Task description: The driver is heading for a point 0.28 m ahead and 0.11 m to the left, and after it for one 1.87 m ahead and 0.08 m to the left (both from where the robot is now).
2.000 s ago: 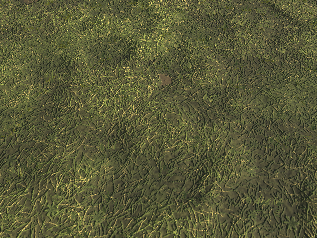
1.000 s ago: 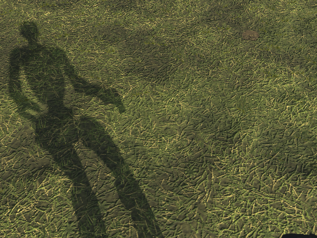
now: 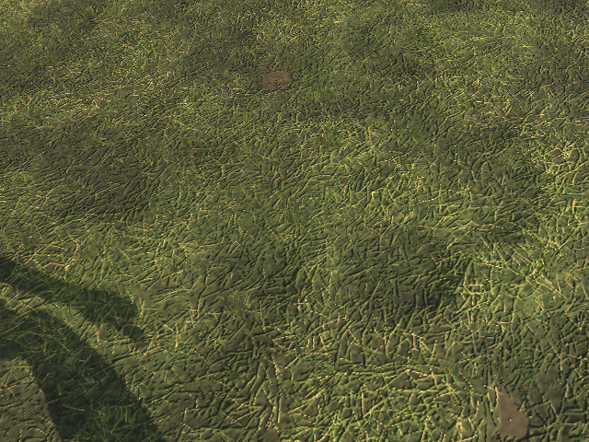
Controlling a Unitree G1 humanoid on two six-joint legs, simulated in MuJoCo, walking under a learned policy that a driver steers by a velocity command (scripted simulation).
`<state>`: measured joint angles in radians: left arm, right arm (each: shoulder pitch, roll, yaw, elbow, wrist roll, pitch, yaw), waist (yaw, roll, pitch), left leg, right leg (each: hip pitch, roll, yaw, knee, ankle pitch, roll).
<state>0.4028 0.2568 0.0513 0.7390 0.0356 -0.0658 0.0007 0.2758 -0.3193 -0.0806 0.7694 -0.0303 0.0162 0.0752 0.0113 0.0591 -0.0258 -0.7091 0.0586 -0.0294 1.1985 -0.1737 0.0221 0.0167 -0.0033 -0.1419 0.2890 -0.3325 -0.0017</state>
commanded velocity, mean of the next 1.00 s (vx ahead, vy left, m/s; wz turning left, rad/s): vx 0.94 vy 0.00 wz -0.07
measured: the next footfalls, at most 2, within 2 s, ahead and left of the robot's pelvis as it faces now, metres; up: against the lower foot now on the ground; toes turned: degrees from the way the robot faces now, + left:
left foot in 0.26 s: +0.32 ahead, +0.12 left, +0.00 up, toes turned +19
right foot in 0.72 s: +0.76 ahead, +0.18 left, +0.00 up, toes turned +6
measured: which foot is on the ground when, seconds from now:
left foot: up 0.00-0.24, down 0.26-0.72, up 0.74-1.00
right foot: down 0.00-0.26, up 0.28-0.70, down 0.72-1.00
